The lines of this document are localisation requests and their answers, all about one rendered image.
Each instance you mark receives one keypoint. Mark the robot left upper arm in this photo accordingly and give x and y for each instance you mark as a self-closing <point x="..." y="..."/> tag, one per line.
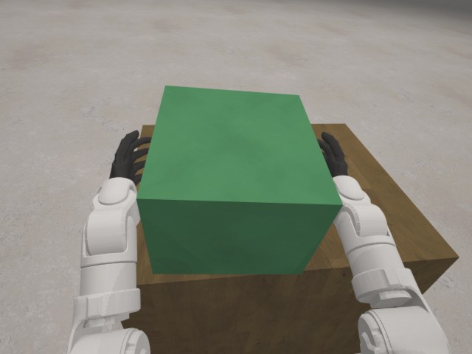
<point x="124" y="341"/>

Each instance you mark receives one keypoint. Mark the robot left hand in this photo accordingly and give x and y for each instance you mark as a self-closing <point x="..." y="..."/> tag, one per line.
<point x="123" y="165"/>

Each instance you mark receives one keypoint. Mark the left robot forearm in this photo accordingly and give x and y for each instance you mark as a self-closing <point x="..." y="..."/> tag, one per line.
<point x="108" y="290"/>

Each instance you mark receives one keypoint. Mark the pedestal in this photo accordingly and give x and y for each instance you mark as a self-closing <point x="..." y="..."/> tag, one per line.
<point x="315" y="312"/>

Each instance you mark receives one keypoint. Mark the right robot forearm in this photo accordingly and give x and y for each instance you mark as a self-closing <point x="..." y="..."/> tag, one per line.
<point x="379" y="276"/>

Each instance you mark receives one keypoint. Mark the robot right upper arm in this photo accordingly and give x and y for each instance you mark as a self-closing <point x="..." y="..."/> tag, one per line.
<point x="404" y="330"/>

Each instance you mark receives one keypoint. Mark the robot right hand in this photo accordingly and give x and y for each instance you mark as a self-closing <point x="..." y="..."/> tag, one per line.
<point x="333" y="155"/>

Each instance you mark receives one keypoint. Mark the carton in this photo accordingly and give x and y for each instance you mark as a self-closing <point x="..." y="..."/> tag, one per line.
<point x="234" y="183"/>

